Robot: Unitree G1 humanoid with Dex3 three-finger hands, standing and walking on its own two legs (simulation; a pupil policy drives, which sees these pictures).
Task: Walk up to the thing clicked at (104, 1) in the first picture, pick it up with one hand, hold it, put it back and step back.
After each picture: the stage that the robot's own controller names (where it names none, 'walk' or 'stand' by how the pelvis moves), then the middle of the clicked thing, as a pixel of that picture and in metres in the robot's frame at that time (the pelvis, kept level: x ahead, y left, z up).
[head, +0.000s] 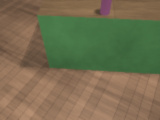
stand; out of the picture +1.04 -0.15 -0.03
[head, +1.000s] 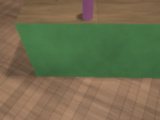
rise first; (88, 0) +0.94 +0.01 +0.00
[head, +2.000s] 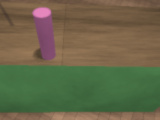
walk; (45, 36) +0.57 +0.19 +0.00
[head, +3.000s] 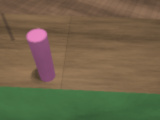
stand; (43, 58) +0.45 +0.19 +0.00
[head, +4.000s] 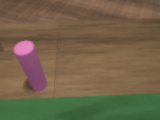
stand; (33, 69) +0.43 +0.22 -0.02
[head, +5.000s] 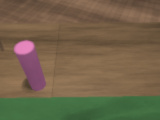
stand; (32, 68) +0.44 +0.22 -0.03
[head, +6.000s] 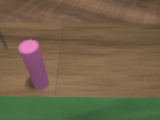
stand; (36, 67) +0.44 +0.21 -0.03
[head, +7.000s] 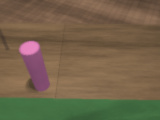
stand; (36, 69) +0.43 +0.21 -0.03
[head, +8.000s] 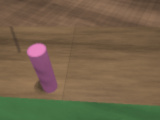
rise first; (44, 70) +0.43 +0.21 -0.02
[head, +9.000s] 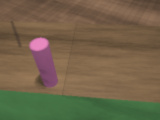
go down; (45, 65) +0.45 +0.20 -0.02
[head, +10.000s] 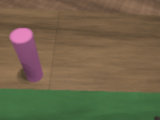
go down; (29, 58) +0.45 +0.19 -0.01
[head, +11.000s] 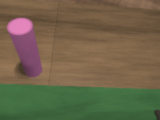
go down; (28, 52) +0.45 +0.19 +0.02
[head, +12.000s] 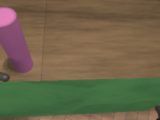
close in; (15, 46) +0.45 +0.20 +0.05
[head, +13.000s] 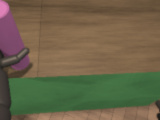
close; (9, 41) +0.45 +0.20 +0.06
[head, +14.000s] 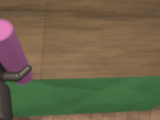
lift; (13, 58) +0.40 +0.20 +0.05
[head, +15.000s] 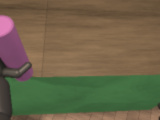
lift; (13, 54) +0.41 +0.20 +0.06
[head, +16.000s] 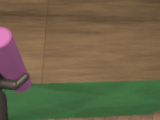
lift; (11, 65) +0.37 +0.21 +0.06
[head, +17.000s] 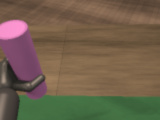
hold; (26, 66) +0.32 +0.17 +0.16
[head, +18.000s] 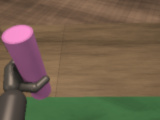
crouch; (31, 68) +0.33 +0.16 +0.14
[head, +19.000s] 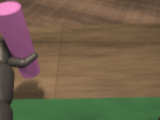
crouch; (20, 45) +0.40 +0.20 +0.16
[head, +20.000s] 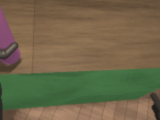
lower; out of the picture +0.47 +0.22 +0.05
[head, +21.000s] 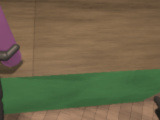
lower; out of the picture +0.46 +0.22 +0.07
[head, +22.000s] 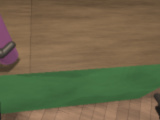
lower; out of the picture +0.47 +0.22 +0.07
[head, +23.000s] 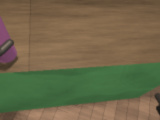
lower; out of the picture +0.48 +0.22 +0.08
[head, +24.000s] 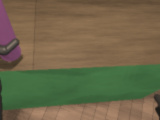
loosen; out of the picture +0.48 +0.21 +0.08
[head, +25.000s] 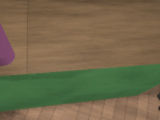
rise; out of the picture +0.46 +0.22 +0.07
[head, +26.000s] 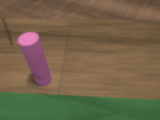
sink last; (37, 62) +0.44 +0.21 +0.02
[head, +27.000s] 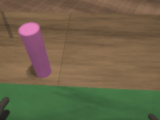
stand; (37, 53) +0.47 +0.21 +0.03
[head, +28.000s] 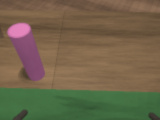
stand; (29, 55) +0.44 +0.22 +0.04
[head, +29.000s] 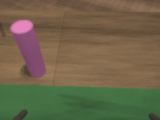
stand; (31, 52) +0.46 +0.22 +0.04
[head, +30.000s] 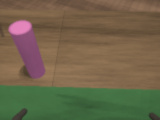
stand; (30, 53) +0.45 +0.22 +0.04
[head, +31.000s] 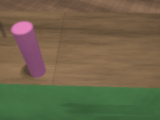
stand; (31, 52) +0.47 +0.22 +0.03
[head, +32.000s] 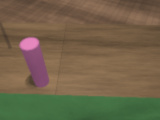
walk; (36, 65) +0.46 +0.22 -0.03
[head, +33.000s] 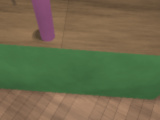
walk; (44, 17) +0.63 +0.18 -0.01
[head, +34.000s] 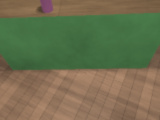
walk; out of the picture +0.93 +0.28 -0.01
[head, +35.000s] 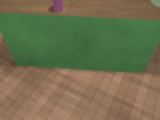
stand; out of the picture +1.06 +0.20 -0.02
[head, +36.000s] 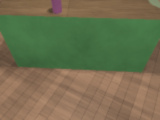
stand; out of the picture +1.08 +0.20 -0.03
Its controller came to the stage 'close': yes
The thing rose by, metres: 0.19
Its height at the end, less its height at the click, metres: +0.00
